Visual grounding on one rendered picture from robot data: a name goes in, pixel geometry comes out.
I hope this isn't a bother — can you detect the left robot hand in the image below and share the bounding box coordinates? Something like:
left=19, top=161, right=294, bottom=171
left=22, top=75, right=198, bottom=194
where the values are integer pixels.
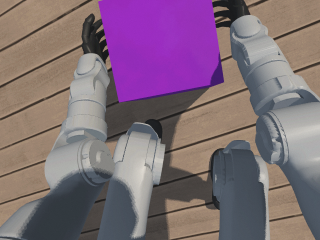
left=81, top=13, right=109, bottom=65

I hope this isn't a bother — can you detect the robot left thigh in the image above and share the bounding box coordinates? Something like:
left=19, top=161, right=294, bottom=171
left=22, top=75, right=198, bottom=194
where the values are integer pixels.
left=97, top=131, right=166, bottom=240

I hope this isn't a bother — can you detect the robot left foot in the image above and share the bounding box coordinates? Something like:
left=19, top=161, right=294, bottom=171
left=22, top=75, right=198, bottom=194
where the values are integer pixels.
left=145, top=119, right=163, bottom=143

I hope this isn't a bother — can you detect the right robot upper arm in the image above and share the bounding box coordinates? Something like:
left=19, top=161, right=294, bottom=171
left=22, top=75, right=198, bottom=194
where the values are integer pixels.
left=255, top=101, right=320, bottom=240

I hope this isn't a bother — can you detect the right robot hand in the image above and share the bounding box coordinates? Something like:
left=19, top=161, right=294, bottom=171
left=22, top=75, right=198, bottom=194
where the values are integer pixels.
left=212, top=0, right=251, bottom=28

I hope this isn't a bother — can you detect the robot right forearm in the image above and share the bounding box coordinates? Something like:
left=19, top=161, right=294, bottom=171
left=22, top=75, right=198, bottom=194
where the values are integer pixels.
left=230, top=15, right=320, bottom=116

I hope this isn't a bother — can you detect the robot left forearm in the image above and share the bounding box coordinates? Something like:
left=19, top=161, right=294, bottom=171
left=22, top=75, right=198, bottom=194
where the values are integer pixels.
left=50, top=53, right=110, bottom=152

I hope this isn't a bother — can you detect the left robot upper arm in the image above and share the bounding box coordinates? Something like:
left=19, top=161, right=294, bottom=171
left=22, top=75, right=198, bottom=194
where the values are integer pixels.
left=0, top=137, right=115, bottom=240

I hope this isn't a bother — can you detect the carton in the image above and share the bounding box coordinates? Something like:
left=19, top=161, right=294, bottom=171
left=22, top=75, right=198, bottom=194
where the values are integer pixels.
left=98, top=0, right=224, bottom=103

